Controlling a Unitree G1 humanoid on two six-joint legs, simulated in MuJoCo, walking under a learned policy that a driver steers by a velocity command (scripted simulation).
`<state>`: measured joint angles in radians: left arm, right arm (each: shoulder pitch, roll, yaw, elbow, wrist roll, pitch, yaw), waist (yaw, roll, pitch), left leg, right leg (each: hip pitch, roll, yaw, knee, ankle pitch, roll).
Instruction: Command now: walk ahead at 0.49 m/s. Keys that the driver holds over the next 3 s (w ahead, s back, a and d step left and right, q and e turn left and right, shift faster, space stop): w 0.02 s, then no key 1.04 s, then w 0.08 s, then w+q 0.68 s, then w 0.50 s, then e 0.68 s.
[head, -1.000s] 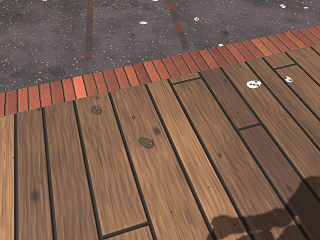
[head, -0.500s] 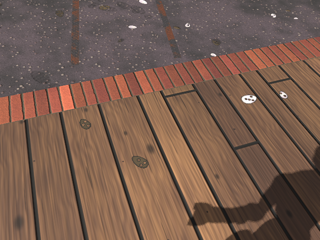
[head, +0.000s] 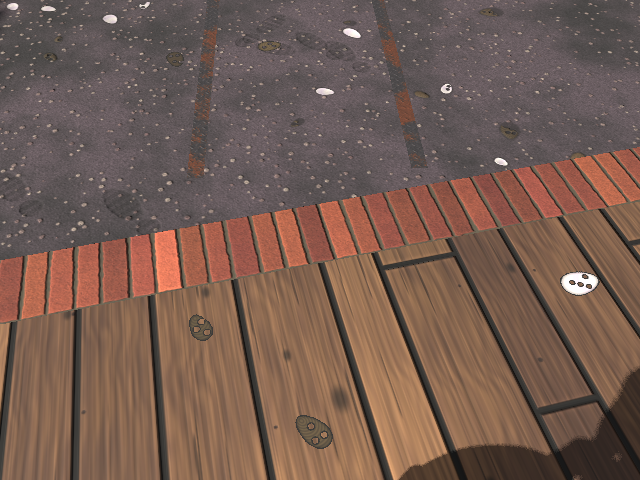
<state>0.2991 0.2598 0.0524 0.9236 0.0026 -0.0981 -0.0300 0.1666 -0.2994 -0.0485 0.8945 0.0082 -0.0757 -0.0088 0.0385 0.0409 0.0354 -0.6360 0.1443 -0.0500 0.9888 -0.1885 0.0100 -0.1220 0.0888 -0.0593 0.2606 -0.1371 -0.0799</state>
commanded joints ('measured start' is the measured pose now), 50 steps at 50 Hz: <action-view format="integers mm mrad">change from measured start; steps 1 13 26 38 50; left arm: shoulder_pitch -62 244 21 -46 -50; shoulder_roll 152 -1 70 91 77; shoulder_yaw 29 -32 -1 -3 -8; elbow -64 27 46 83 121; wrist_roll -5 11 20 0 -1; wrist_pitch -16 36 124 67 83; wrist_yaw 19 35 72 67 68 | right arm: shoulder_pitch -13 143 -117 -34 -25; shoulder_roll -44 -186 -57 -34 -45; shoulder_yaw -7 -34 7 3 -3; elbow -57 -26 -12 57 109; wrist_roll -10 -43 -13 -14 -8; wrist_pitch -6 -14 37 55 77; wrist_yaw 3 25 5 -8 -21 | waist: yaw -32 -42 18 -34 -35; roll -80 253 55 -73 -43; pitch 32 -419 -113 -62 -54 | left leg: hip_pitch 9 939 219 452 492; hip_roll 17 268 9 -111 -105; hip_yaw -1 -367 -91 35 34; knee -183 -457 -752 -557 -537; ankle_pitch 190 998 -249 155 236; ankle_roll -25 316 129 42 37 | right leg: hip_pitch -98 -305 28 -120 -92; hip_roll -261 -35 -131 -159 -142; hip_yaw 165 67 57 101 79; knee -184 804 251 160 160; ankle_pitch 94 -492 -31 30 92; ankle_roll -154 101 89 72 72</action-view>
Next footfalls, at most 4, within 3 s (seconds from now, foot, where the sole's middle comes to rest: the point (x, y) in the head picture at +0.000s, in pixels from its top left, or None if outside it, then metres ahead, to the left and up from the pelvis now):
0.22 left None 0.32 0.15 -0.78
0.54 right None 0.26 -0.09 -0.78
1.44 left None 0.42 0.18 -0.78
1.90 right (319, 353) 0.79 0.07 -0.78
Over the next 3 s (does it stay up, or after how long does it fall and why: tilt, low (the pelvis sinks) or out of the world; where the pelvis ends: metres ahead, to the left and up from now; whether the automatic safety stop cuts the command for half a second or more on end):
stays up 1.03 0.27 0.00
